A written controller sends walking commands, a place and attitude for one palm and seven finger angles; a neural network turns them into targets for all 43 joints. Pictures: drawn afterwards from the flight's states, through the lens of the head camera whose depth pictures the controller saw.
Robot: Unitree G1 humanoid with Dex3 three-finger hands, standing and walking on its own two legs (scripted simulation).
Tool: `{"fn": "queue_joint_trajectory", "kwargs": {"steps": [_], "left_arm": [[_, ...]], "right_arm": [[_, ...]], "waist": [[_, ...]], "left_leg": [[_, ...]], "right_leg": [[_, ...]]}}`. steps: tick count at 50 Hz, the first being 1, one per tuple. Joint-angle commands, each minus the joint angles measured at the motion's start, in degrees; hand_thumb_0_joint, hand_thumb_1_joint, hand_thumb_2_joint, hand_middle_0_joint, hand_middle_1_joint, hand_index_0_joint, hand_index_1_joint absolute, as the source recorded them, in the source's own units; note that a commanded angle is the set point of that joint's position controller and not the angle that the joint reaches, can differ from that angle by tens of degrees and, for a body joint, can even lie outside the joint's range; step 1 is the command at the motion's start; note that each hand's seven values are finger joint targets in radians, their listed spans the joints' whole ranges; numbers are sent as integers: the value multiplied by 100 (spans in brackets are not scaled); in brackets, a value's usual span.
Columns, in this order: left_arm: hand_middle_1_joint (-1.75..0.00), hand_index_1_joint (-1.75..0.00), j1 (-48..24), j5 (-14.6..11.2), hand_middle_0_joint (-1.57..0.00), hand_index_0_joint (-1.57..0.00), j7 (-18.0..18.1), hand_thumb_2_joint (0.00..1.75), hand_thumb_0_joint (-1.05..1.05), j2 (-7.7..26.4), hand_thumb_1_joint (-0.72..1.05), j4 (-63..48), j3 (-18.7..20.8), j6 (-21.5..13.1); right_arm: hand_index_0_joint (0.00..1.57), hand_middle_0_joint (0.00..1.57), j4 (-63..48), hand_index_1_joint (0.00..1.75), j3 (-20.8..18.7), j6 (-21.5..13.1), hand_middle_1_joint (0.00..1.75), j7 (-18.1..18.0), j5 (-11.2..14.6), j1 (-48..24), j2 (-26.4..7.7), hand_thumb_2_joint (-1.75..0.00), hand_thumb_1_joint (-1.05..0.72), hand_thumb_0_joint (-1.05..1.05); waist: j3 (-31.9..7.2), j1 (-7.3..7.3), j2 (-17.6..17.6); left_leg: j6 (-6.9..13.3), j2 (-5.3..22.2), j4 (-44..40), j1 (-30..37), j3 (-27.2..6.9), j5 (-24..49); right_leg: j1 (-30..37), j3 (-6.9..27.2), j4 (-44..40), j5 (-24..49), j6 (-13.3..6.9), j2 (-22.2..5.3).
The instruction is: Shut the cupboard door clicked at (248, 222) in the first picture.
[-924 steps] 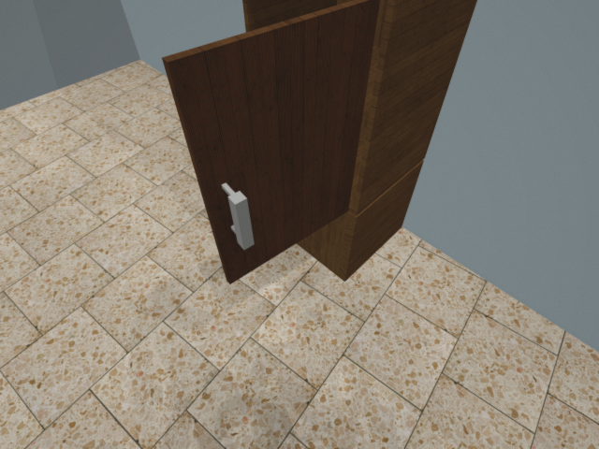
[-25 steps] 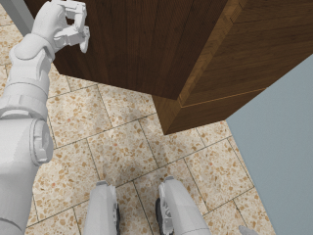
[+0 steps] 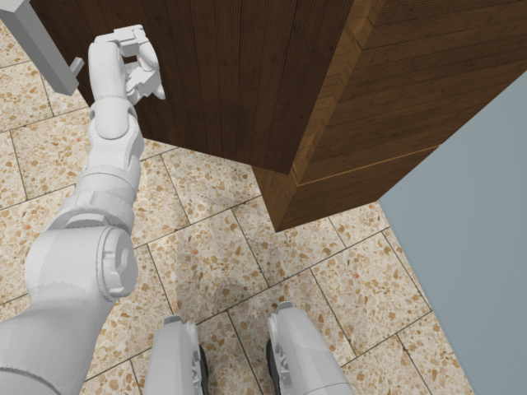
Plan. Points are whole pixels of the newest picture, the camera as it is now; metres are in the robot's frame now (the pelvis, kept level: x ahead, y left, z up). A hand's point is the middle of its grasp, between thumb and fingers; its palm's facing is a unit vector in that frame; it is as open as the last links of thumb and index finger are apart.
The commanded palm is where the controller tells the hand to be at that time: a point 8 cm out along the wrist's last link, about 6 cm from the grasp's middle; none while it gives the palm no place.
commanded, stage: pull the fist back off the door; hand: left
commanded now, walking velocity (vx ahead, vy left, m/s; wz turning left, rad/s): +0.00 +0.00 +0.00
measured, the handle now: (50, 40) +0.63 +0.22 +0.07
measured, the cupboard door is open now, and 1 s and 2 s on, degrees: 58 58 58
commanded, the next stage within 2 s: draw the hand back to the body in 0.54 s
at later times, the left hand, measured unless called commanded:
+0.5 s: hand (148, 124) +0.48 +0.09 +0.08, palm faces +0.04 -1.00 -0.03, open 3.1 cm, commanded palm +0.45 +0.14 +0.07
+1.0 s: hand (82, 146) +0.41 +0.14 +0.14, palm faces +0.07 -1.00 -0.05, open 3.1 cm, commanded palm +0.37 +0.19 +0.15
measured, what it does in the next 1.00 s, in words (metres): rises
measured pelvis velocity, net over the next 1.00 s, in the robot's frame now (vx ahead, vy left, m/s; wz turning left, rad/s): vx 0.03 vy -0.01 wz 0.04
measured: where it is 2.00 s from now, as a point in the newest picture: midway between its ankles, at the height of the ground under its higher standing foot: (242, 392)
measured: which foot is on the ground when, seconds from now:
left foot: down 0.00-1.00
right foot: down 0.00-1.00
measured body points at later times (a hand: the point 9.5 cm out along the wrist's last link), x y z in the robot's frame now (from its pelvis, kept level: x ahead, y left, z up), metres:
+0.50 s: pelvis +0.02 -0.02 +0.03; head +0.15 -0.01 +0.46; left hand +0.47 +0.14 +0.08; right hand +0.11 -0.29 -0.09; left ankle +0.06 +0.13 -0.59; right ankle +0.04 -0.12 -0.59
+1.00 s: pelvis +0.03 -0.01 +0.08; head +0.10 -0.02 +0.52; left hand +0.40 +0.19 +0.15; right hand +0.11 -0.25 -0.05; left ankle +0.06 +0.13 -0.59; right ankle +0.04 -0.12 -0.59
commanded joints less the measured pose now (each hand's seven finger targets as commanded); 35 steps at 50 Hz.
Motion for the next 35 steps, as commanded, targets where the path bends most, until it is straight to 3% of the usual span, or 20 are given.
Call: {"fn": "queue_joint_trajectory", "kwargs": {"steps": [1, 8, 10, 12, 13, 17, 21, 22, 25, 28, 29, 32, 33, 34, 35], "left_arm": [[-150, -150, -2258, -294, -130, -130, -111, 90, 0, 1383, 90, -1470, 426, -618], [-150, -150, -741, -444, -130, -130, -328, 90, 0, 471, 90, -1456, -78, -913], [-150, -150, -703, -527, -130, -130, -408, 90, 0, 240, 90, -1609, -282, -969], [-150, -150, -677, -593, -130, -130, -444, 90, 0, -29, 90, -1836, -510, -1080], [-150, -150, -789, -620, -130, -130, -447, 90, 0, -81, 90, -1953, -592, -1135], [-150, -150, -615, -636, -130, -130, -385, 90, 0, -251, 90, -2479, -790, -1375], [-150, -150, -6, -617, -130, -130, -352, 90, 0, -131, 90, -2836, -742, -1406], [-150, -150, 255, -620, -130, -130, -354, 90, 0, -289, 90, -2752, -846, -1355], [-150, -150, 146, -634, -130, -130, -318, 90, 0, -279, 90, -2776, -889, -1276], [-150, -150, -301, -636, -130, -130, -295, 90, 0, -285, 90, -2490, -930, -1285], [-150, -150, -441, -638, -130, -130, -288, 90, 0, -175, 90, -2486, -836, -1331], [-150, -150, -304, -658, -130, -130, -369, 90, 0, -276, 90, -2393, -892, -1430], [-150, -150, -384, -673, -130, -130, -397, 90, 0, -342, 90, -2417, -953, -1453], [-150, -150, 2, -694, -130, -130, -437, 90, 0, -286, 90, -2520, -873, -1419], [-150, -150, 307, -761, -130, -130, -467, 90, 0, -170, 90, -2687, -764, -1333]], "right_arm": [[20, 20, -362, 30, -429, -29, 30, -148, 100, 988, -1174, -90, -90, 0], [20, 20, -453, 30, -535, 102, 30, -134, 199, 801, -1065, -90, -90, 0], [20, 20, -443, 30, -575, 133, 30, -157, 241, 704, -1065, -90, -90, 0], [20, 20, -430, 30, -607, 142, 30, -188, 261, 616, -1053, -90, -90, 0], [20, 20, -409, 30, -613, 152, 30, -203, 270, 580, -1060, -90, -90, 0], [20, 20, -395, 30, -671, 157, 30, -253, 288, 377, -1039, -90, -90, 0], [20, 20, -495, 30, -667, 194, 30, -285, 317, 175, -1031, -90, -90, 0], [20, 20, -526, 30, -655, 211, 30, -291, 342, 70, -993, -90, -90, 0], [20, 20, -545, 30, -628, 250, 30, -332, 360, -49, -978, -90, -90, 0], [20, 20, -503, 30, -583, 234, 30, -408, 360, -167, -967, -90, -90, 0], [20, 20, -481, 30, -577, 217, 30, -427, 342, -163, -979, -90, -90, 0], [20, 20, -487, 30, -569, 159, 30, -431, 329, -199, -971, -90, -90, 0], [20, 20, -459, 30, -577, 146, 30, -430, 315, -209, -972, -90, -90, 0], [20, 20, -537, 30, -580, 152, 30, -402, 336, -198, -987, -90, -90, 0], [20, 20, -635, 30, -577, 171, 30, -394, 365, -224, -1008, -90, -90, 0]], "waist": [[-3459, 184, 200], [-2801, 301, -458], [-2643, 266, -547], [-2659, 276, -308], [-2640, 241, -372], [-3010, 360, -3], [-3175, 563, -90], [-3062, 582, -142], [-2757, 519, -335], [-2389, 364, -459], [-2464, 374, -474], [-2780, 464, -225], [-2844, 414, -180], [-2999, 616, -107], [-3166, 707, -176]], "left_leg": [[213, -236, -998, 2841, -101, 1283], [233, -328, -1147, 2515, 185, 1339], [244, -356, -1163, 2498, 221, 1159], [223, -364, -1184, 2850, 199, 1300], [231, -367, -1177, 2897, 182, 1285], [195, -372, -1170, 3509, 138, 1685], [192, -385, -1211, 3553, 177, 1892], [183, -386, -1227, 3533, 208, 1886], [194, -390, -1267, 3325, 217, 1584], [217, -399, -1239, 3047, 203, 1142], [217, -405, -1211, 3029, 176, 1138], [179, -399, -1202, 3328, 133, 1398], [178, -377, -1168, 3416, 117, 1482], [153, -378, -1270, 3589, 116, 1543], [160, -378, -1368, 3700, 153, 1633]], "right_leg": [[2003, 120, -1380, 1492, -32, 118], [2619, 255, -1592, 2139, 25, 48], [2627, 304, -1695, 2010, 39, 18], [2451, 255, -1670, 2090, 23, 0], [2422, 246, -1675, 2061, 30, -8], [2334, 191, -1556, 2345, -6, -34], [2673, 239, -1498, 2709, -10, -52], [2677, 234, -1534, 2732, 1, -62], [2737, 268, -1639, 2530, 31, -72], [2532, 314, -1725, 2062, 58, -87], [2546, 312, -1685, 2034, 50, -85], [2448, 242, -1547, 2180, 7, -79], [2337, 219, -1513, 2224, 10, -88], [2471, 207, -1548, 2197, -16, -70], [2736, 216, -1625, 2310, -17, -64]]}}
